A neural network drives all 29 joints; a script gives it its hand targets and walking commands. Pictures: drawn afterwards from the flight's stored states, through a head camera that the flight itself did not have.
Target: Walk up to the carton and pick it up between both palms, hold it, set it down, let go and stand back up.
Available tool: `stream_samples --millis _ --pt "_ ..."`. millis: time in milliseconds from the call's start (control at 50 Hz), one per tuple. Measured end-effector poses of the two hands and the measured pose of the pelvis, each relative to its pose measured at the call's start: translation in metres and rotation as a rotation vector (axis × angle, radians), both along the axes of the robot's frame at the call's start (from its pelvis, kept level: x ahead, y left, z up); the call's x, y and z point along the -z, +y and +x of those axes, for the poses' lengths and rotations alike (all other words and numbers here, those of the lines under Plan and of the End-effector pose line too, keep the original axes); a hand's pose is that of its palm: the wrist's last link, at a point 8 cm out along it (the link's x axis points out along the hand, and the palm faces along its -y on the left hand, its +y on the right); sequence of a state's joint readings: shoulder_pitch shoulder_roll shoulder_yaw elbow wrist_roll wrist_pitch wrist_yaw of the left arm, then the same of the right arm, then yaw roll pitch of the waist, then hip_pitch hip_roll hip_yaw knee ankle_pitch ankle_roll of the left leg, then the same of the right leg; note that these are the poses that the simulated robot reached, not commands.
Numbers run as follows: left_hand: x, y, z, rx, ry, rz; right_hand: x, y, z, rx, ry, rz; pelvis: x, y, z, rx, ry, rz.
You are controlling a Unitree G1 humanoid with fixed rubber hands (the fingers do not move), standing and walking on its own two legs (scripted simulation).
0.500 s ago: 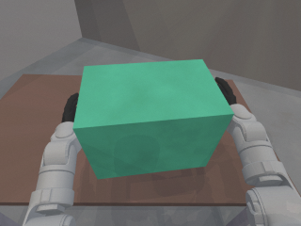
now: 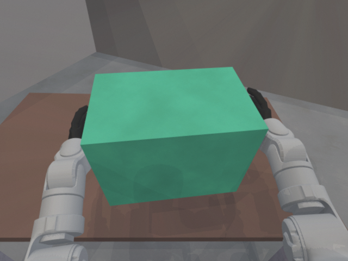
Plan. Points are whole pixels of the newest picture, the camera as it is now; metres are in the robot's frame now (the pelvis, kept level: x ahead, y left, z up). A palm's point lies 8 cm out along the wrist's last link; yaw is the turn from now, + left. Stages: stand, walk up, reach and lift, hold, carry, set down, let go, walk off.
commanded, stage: reach and lift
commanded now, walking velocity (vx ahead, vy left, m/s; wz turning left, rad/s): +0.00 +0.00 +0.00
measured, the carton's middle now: (170, 136) +0.39 +0.01 +0.12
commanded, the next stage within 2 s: hold in 0.40 s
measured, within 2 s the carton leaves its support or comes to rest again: neither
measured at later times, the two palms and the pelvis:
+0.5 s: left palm (79, 136) +0.36 +0.21 +0.15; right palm (263, 118) +0.40 -0.19 +0.18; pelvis +0.00 +0.00 +0.00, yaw +0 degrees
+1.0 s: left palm (75, 131) +0.35 +0.21 +0.17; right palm (269, 114) +0.38 -0.19 +0.21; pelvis +0.00 +0.00 +0.00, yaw +0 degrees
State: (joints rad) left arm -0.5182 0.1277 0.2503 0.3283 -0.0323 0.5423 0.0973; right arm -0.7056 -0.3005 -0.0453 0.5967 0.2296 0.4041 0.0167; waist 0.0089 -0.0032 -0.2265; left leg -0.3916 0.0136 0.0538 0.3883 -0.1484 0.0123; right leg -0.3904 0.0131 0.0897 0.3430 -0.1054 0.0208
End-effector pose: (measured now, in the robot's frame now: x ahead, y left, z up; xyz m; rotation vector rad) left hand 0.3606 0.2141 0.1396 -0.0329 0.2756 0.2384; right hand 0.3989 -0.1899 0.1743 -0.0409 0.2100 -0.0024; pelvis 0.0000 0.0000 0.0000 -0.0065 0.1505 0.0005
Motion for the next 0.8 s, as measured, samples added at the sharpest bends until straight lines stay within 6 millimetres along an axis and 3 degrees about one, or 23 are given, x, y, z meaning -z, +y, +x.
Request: stream_samples --millis 600,800 --pt "-0.012 -0.002 0.002 0.012 -0.001 -0.018 -0.012 -0.002 -0.003 0.018 -0.002 0.002 0.000 0.000 -0.001 0.000 -0.007 0.000" --pt "-0.027 -0.001 0.000 0.014 -0.039 -0.018 -0.026 -0.002 -0.008 0.021 -0.042 -0.002 -0.001 0.001 -0.001 0.000 -0.018 -0.001"
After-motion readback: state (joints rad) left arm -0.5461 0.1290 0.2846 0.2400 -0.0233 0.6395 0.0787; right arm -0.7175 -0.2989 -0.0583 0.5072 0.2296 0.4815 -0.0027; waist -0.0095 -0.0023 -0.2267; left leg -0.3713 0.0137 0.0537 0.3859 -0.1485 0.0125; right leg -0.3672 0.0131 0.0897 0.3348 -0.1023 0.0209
